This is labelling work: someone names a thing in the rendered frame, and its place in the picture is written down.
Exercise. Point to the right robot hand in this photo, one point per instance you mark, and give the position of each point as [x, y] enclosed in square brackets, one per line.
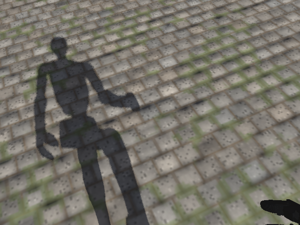
[289, 209]

